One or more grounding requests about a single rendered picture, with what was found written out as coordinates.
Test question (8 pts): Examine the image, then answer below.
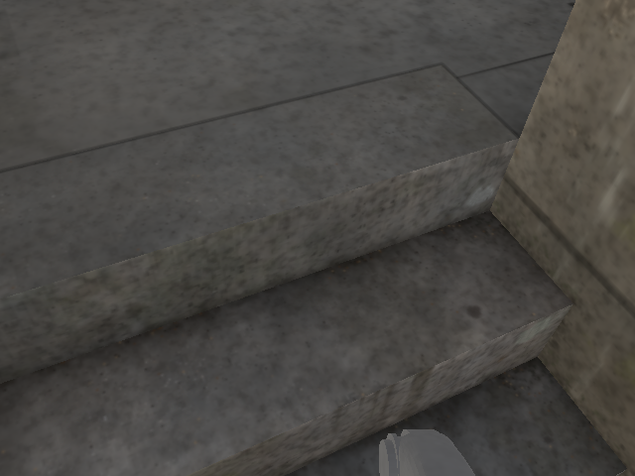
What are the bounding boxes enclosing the stairs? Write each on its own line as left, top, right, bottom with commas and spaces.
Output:
0, 139, 627, 476

